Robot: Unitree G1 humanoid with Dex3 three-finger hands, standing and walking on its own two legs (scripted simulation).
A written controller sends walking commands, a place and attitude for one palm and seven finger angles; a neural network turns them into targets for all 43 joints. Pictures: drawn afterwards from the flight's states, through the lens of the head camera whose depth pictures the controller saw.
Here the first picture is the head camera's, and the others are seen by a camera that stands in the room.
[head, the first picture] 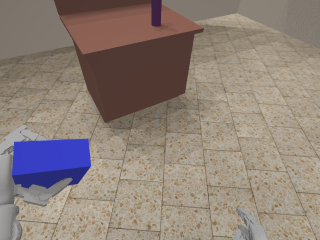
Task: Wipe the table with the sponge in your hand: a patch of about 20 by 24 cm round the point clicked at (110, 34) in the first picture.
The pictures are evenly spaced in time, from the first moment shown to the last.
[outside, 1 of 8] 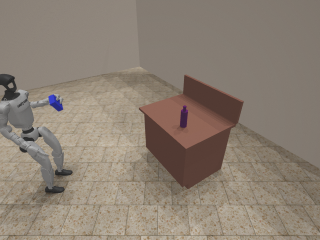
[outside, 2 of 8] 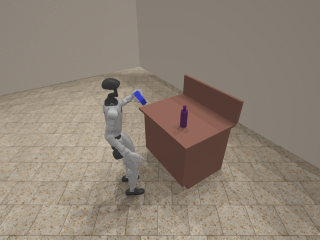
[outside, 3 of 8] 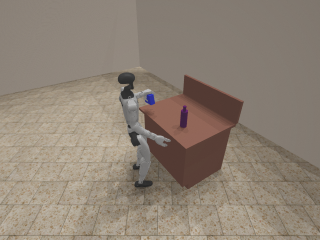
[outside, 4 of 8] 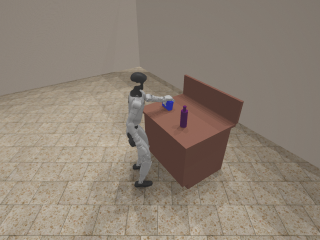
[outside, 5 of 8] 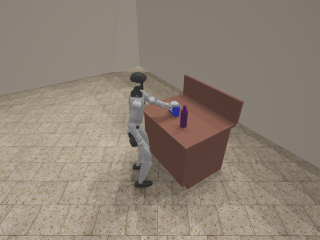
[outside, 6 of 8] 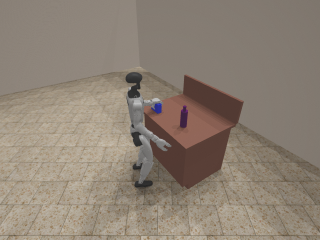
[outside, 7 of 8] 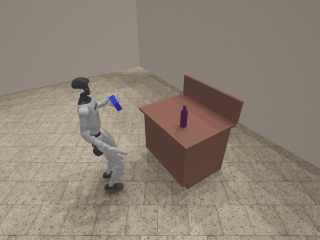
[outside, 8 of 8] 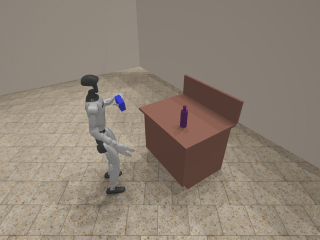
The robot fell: no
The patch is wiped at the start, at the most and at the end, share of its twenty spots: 0.00 1.00 1.00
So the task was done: yes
